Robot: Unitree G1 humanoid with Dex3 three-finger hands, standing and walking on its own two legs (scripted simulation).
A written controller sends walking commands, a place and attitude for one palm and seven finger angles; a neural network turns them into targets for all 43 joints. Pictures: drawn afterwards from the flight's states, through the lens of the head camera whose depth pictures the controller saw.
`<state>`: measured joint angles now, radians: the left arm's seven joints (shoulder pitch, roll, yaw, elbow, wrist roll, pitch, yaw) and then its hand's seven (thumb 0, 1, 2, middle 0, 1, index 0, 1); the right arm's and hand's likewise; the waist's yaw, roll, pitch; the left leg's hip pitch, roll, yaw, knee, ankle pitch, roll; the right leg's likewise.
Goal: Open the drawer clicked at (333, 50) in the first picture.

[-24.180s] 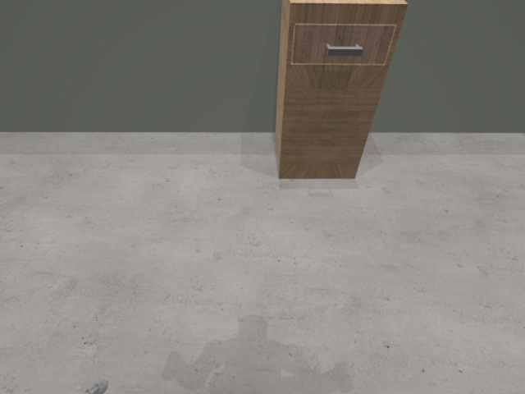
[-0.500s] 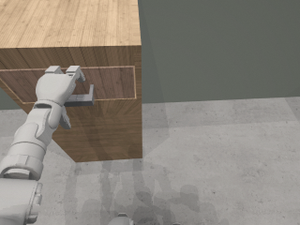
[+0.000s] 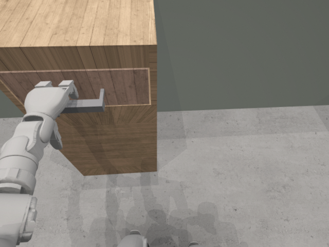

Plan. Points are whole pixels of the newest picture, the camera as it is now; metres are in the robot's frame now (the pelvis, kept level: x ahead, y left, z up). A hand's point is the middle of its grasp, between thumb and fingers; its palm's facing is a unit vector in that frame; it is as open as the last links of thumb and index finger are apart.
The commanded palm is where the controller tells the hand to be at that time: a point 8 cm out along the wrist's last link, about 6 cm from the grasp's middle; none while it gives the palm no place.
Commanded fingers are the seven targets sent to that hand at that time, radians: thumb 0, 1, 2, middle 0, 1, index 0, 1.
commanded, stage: lower the fingers behind the handle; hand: left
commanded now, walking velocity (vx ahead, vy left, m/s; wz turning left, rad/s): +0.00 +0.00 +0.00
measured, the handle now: (80, 99) +0.50 +0.25 +0.01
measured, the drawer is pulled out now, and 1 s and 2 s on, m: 0.00 0.00 0.02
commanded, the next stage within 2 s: close the thumb around the handle in 0.68 s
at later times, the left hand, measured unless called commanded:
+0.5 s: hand (63, 117) +0.45 +0.29 +0.00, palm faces -0.08 -0.03 -1.00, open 13.8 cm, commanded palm +0.44 +0.26 +0.06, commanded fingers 0.00 -0.50 0.30 -0.30 -1.20 -0.30 -1.20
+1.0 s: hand (64, 117) +0.45 +0.29 +0.00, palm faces -0.07 -0.04 -1.00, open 12.5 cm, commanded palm +0.44 +0.26 +0.06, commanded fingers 0.00 0.17 0.59 -0.35 -1.27 -0.35 -1.27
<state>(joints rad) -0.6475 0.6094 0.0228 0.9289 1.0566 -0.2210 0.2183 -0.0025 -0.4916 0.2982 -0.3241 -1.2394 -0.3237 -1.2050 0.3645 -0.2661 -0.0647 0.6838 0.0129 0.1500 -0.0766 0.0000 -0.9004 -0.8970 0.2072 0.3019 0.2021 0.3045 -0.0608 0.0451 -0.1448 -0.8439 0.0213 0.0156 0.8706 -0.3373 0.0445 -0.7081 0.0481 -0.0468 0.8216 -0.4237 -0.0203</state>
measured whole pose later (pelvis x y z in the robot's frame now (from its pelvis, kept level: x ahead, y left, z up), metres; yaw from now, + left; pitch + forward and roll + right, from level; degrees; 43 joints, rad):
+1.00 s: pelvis +0.00 +0.02 -0.01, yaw -1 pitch +19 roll -4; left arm -0.70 0.54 0.00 1.00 1.07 -0.06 0.30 0.00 -0.28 0.39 -0.33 -1.22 -0.33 -1.22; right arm 0.34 -0.24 -0.05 0.70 -0.01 0.13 -0.05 0.00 -0.90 -0.90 0.21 0.30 0.20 0.30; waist -0.09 0.04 -0.16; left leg -0.92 0.02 0.03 0.93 -0.36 0.07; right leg -0.77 0.04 -0.04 0.87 -0.43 0.00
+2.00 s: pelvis +0.03 +0.02 +0.00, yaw -2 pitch +19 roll -4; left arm -0.35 0.49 0.03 0.66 1.02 -0.02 0.31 0.00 0.67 0.81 -0.38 -1.30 -0.42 -1.35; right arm 0.29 -0.23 -0.07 0.67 0.00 0.17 -0.02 0.00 -0.90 -0.90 0.21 0.30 0.20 0.30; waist -0.06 0.06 -0.17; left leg -0.80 0.02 0.06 0.88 -0.41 0.07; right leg -0.66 0.05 0.00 0.80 -0.45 0.00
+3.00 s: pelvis +0.02 +0.01 +0.00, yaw -1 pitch +13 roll -2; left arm 0.10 0.41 0.00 0.24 1.00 0.04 0.35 0.02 0.70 0.76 -0.31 -1.35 -0.42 -1.35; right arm 0.19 -0.24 -0.04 0.62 -0.02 0.12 -0.03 0.01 -0.90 -0.90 0.20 0.30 0.20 0.30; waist -0.01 0.06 -0.14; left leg -0.70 0.01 0.04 0.88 -0.40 0.05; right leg -0.57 0.04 -0.02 0.82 -0.48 -0.01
